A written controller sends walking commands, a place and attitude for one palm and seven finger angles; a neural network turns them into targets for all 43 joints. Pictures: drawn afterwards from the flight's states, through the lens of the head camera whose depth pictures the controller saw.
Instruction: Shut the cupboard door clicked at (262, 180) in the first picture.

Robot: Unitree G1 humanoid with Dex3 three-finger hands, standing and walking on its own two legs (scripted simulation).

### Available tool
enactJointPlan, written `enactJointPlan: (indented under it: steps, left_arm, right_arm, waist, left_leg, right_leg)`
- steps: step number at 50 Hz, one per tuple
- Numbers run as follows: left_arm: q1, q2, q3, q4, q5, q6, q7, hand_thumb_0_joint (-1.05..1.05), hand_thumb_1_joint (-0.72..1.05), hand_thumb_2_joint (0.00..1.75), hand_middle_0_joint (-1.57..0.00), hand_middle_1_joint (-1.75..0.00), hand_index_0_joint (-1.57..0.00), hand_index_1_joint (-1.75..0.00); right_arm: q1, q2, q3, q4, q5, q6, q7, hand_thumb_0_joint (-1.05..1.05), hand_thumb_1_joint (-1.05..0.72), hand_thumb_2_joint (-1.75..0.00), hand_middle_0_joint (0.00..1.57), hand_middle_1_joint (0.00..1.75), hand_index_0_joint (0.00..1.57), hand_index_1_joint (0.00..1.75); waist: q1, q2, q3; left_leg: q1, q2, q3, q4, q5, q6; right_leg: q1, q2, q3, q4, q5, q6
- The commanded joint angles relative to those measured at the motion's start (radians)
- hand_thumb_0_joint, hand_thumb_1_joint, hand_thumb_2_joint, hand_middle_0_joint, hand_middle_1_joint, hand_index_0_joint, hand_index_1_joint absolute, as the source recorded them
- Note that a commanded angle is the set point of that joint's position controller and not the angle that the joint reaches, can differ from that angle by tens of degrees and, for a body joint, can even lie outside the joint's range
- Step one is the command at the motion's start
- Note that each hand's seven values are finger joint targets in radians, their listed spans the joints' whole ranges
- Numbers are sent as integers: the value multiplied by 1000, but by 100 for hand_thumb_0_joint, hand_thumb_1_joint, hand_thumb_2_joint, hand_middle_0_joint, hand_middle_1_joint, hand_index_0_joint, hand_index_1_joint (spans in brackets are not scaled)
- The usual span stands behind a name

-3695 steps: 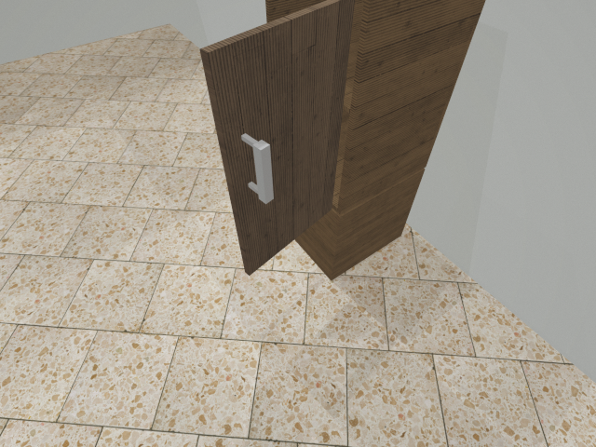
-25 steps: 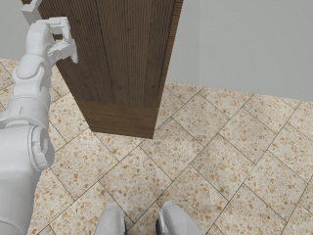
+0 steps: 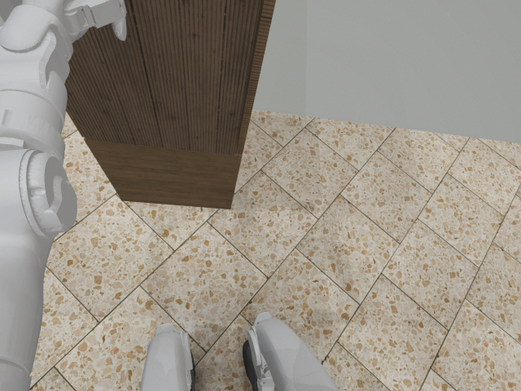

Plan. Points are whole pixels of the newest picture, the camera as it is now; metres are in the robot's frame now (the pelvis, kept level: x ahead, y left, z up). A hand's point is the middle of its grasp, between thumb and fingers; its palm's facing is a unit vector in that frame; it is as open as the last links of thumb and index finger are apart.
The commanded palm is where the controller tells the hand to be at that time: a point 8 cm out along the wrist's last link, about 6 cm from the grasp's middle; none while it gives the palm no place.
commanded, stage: push the door shut along its arc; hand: left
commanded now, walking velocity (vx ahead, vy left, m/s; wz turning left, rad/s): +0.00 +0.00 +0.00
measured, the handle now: out of the picture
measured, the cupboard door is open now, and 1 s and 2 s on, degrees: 0 0 0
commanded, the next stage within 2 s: pull the fist back off the door in 0.12 s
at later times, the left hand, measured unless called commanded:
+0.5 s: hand (112, 2) +0.60 +0.09 +0.15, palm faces +0.18 -0.98 +0.02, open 2.8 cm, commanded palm +0.60 +0.09 +0.13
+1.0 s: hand (135, 32) +0.59 +0.07 +0.12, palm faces +0.15 -0.99 -0.02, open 2.9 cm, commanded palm +0.54 +0.11 +0.13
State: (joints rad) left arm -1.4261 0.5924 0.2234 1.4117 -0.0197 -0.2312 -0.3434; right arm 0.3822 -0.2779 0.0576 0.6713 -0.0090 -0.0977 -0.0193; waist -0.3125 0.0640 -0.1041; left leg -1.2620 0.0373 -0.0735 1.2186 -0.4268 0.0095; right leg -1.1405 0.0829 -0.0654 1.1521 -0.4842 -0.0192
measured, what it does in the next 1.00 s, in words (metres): stands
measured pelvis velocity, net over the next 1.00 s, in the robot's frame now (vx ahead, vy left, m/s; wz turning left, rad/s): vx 0.02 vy -0.01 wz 0.01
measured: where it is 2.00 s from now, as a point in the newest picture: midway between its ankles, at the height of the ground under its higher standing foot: outside the picture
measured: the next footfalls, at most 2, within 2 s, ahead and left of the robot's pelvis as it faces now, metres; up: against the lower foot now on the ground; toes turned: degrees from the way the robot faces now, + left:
none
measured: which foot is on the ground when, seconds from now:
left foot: down 0.00-1.00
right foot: down 0.00-1.00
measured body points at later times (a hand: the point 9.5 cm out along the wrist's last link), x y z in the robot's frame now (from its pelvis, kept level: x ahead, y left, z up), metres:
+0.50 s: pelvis -0.02 +0.02 -0.02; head +0.14 +0.06 +0.40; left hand +0.59 +0.14 +0.15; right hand -0.08 -0.22 -0.10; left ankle +0.06 +0.11 -0.63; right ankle +0.03 -0.12 -0.63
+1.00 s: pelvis +0.02 -0.01 +0.02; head +0.16 -0.01 +0.45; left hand +0.57 +0.12 +0.12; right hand -0.04 -0.25 -0.08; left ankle +0.06 +0.11 -0.63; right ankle +0.03 -0.12 -0.63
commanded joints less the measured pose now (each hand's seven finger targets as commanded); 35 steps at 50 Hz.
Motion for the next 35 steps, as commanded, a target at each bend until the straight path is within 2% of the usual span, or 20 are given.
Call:
enactJointPlan:
  steps: [1, 3, 5, 6, 7, 9, 11, 12, 13, 14, 15, 16, 17, 19, 21, 24, 26, 31, 33, 35]
  left_arm:
    - [-559, 257, 77, -143, 28, -40, 23, 0, 90, 90, -130, -150, -130, -150]
    - [-576, 270, 75, -127, 56, -40, 34, 0, 90, 90, -130, -150, -130, -150]
    - [-595, 239, 62, -135, 55, -41, 37, 0, 90, 90, -130, -150, -130, -150]
    - [-612, 236, 49, -140, 61, -46, 33, 0, 90, 90, -130, -150, -130, -150]
    - [-611, 185, 24, -125, 60, -32, 33, 0, 90, 90, -130, -150, -130, -150]
    - [-632, 160, 5, -138, 56, -21, 22, 0, 90, 90, -130, -150, -130, -150]
    - [-671, 167, 2, -168, 57, -25, 16, 0, 90, 90, -130, -150, -130, -150]
    - [-668, 188, 196, -163, -16, 4, 204, 0, 90, 90, -130, -150, -130, -150]
    - [-635, 136, 161, -129, 11, 25, 306, 0, 90, 90, -130, -150, -130, -150]
    - [-626, 97, 143, -140, 23, 33, 366, 0, 90, 90, -130, -150, -130, -150]
    - [-647, 79, 162, -147, 33, 30, 422, 0, 90, 90, -130, -150, -130, -150]
    - [-679, 84, 171, -169, 57, 26, 482, 0, 90, 90, -130, -150, -130, -150]
    - [-695, 56, 167, -179, 79, 24, 542, 0, 90, 90, -130, -150, -130, -150]
    - [-708, 24, 162, -176, 140, 13, 671, 0, 90, 90, -130, -150, -130, -150]
    - [-730, 16, 122, -172, 218, -14, 732, 0, 90, 90, -130, -150, -130, -150]
    - [-758, 13, 57, -179, 304, -55, 736, 0, 90, 90, -130, -150, -130, -150]
    - [-748, 17, 43, -159, 307, -65, 708, 0, 90, 90, -130, -150, -130, -150]
    - [-675, -6, 56, -110, 197, -34, 612, 0, 90, 90, -130, -150, -130, -150]
    - [-617, 5, 83, -130, 156, -34, 593, 0, 90, 90, -130, -150, -130, -150]
    - [-553, -25, 87, -133, 128, -46, 585, 0, 90, 90, -130, -150, -130, -150]
  right_arm:
    - [249, -192, -39, -38, -12, -11, -15, 0, -90, -90, 20, 30, 20, 30]
    - [261, -193, -38, -47, -15, -2, -16, 0, -90, -90, 20, 30, 20, 30]
    - [271, -193, -40, -42, -18, -2, -16, 0, -90, -90, 20, 30, 20, 30]
    - [275, -199, -43, -45, -16, -2, -17, 0, -90, -90, 20, 30, 20, 30]
    - [271, -198, -47, -36, -17, 0, -15, 0, -90, -90, 20, 30, 20, 30]
    - [279, -201, -51, -24, -16, -6, -17, 0, -90, -90, 20, 30, 20, 30]
    - [288, -206, -52, -17, -18, -11, -20, 0, -90, -90, 20, 30, 20, 30]
    - [320, -187, -41, -36, -49, -14, -15, 0, -90, -90, 20, 30, 20, 30]
    - [311, -186, -42, -39, -57, -14, -2, 0, -90, -90, 20, 30, 20, 30]
    - [309, -185, -47, -38, -63, -12, 9, 0, -90, -90, 20, 30, 20, 30]
    - [320, -184, -53, -31, -75, -11, 20, 0, -90, -90, 20, 30, 20, 30]
    - [326, -188, -60, -30, -86, -7, 30, 0, -90, -90, 20, 30, 20, 30]
    - [327, -184, -64, -28, -93, -3, 43, 0, -90, -90, 20, 30, 20, 30]
    - [317, -178, -65, -20, -115, 0, 70, 0, -90, -90, 20, 30, 20, 30]
    - [317, -182, -74, -10, -128, 2, 95, 0, -90, -90, 20, 30, 20, 30]
    - [324, -187, -88, 3, -136, 6, 121, 0, -90, -90, 20, 30, 20, 30]
    - [320, -190, -92, 0, -127, 12, 124, 0, -90, -90, 20, 30, 20, 30]
    - [303, -197, -87, -17, -101, 21, 105, 0, -90, -90, 20, 30, 20, 30]
    - [306, -193, -83, -27, -97, 21, 99, 0, -90, -90, 20, 30, 20, 30]
    - [309, -183, -81, -34, -96, 17, 99, 0, -90, -90, 20, 30, 20, 30]
  waist:
    - [-68, 153, -502]
    - [-85, 133, -482]
    - [-103, 127, -459]
    - [-102, 139, -467]
    - [-111, 160, -455]
    - [-120, 176, -465]
    - [-127, 212, -498]
    - [-73, 209, -462]
    - [-87, 196, -457]
    - [-89, 209, -450]
    - [-97, 179, -455]
    - [-93, 200, -478]
    - [-90, 222, -485]
    - [-91, 229, -467]
    - [-108, 238, -475]
    - [-120, 292, -491]
    - [-119, 284, -497]
    - [-90, 229, -469]
    - [-62, 190, -483]
    - [-47, 172, -485]
  left_leg:
    - [462, 2, -15, -74, 127, 57]
    - [412, 5, -11, -65, 97, 60]
    - [416, 9, -19, -71, 70, 62]
    - [423, 12, -22, -70, 54, 58]
    - [445, 12, -31, -77, 43, 54]
    - [475, 16, -38, -76, 41, 54]
    - [523, 20, -53, -74, 48, 53]
    - [454, 31, -85, -116, -12, 43]
    - [449, 35, -99, -139, -76, 35]
    - [462, 38, -115, -153, -107, 29]
    - [476, 38, -137, -162, -124, 28]
    - [490, 37, -138, -167, -134, 23]
    - [510, 34, -147, -176, -145, 16]
    - [511, 33, -157, -187, -188, 9]
    - [535, 34, -168, -184, -185, 2]
    - [585, 35, -171, -179, -167, -6]
    - [592, 30, -163, -184, -158, -4]
    - [559, 13, -140, -214, -172, 4]
    - [541, 4, -114, -219, -143, 9]
    - [540, 0, -97, -223, -122, 12]
  right_leg:
    - [47, -9, 46, -166, 103, -3]
    - [40, -10, 48, -162, 89, 2]
    - [7, -8, 42, -164, 70, 2]
    - [-17, -9, 41, -157, 56, 3]
    - [-49, -7, 33, -161, 46, -3]
    - [-84, -6, 27, -155, 47, -4]
    - [-128, -8, 18, -138, 50, -5]
    - [-115, -16, 15, -141, 33, -1]
    - [-134, -16, 10, -133, 10, 6]
    - [-156, -22, 1, -124, 8, 7]
    - [-170, -23, -5, -118, 4, 11]
    - [-176, -28, -3, -117, 0, 14]
    - [-188, -31, -6, -115, -1, 13]
    - [-213, -33, -11, -114, -18, 15]
    - [-234, -34, -13, -111, -24, 14]
    - [-252, -38, -9, -114, -24, 1]
    - [-225, -36, -7, -126, -25, -3]
    - [-132, -29, -3, -165, -34, -7]
    - [-67, -27, 1, -182, -25, -6]
    - [-36, -24, 1, -195, -17, -5]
